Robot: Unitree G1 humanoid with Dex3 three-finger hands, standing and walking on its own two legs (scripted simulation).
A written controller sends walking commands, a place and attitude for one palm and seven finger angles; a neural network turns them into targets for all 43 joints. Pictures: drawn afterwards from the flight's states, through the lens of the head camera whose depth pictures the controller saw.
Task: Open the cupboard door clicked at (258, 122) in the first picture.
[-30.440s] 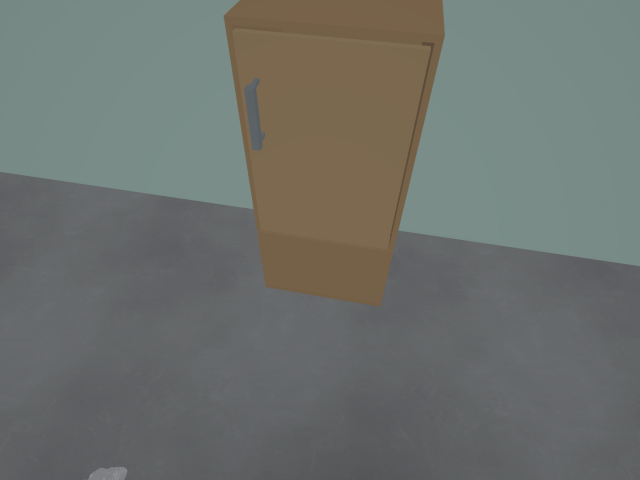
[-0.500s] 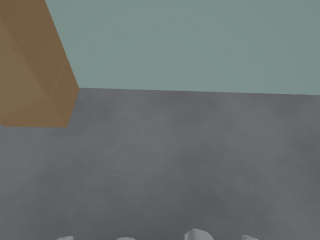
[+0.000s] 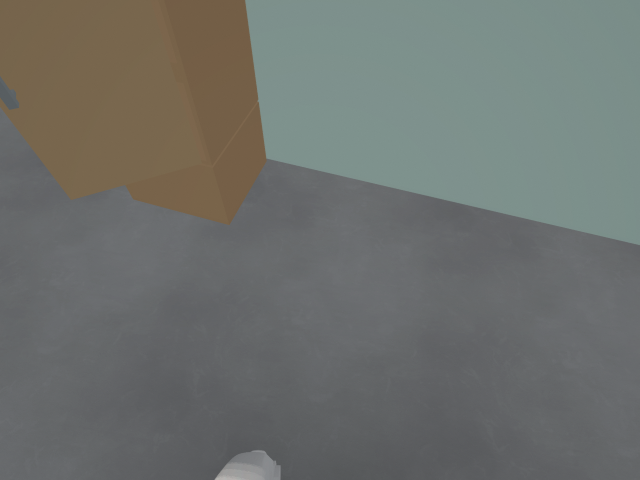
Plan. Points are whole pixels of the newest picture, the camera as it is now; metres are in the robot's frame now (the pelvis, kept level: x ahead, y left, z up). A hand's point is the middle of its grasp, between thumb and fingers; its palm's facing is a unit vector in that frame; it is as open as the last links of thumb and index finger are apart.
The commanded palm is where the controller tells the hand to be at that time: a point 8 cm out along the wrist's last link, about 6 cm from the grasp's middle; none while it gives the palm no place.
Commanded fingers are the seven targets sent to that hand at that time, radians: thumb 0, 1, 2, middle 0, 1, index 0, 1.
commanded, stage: turn to face it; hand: left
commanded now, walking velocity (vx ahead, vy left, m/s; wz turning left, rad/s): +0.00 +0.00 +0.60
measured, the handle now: out of the picture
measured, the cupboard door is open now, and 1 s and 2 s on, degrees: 42 42 42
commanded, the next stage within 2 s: take the last steps up to it in 0.74 s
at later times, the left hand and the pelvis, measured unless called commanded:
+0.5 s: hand out of the picture +0.08 +0.25 -0.16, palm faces +0.26 -0.93 -0.25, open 7.4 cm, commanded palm none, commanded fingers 0.00 0.90 0.90 -0.20 -0.30 -0.20 -0.30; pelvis +0.01 +0.02 +0.00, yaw +15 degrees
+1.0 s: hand out of the picture -0.09 +0.19 -0.18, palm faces +0.53 -0.82 -0.22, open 7.3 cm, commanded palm none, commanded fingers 0.00 0.90 0.90 -0.20 -0.30 -0.20 -0.30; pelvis +0.01 +0.02 +0.00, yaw +29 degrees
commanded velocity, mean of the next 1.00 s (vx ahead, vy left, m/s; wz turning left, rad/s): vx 0.05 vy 0.02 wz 0.38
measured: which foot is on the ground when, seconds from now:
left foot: up 0.00-0.08, down 0.10-0.58, up 0.60-1.00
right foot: down 0.00-0.10, up 0.12-0.56, down 0.58-1.00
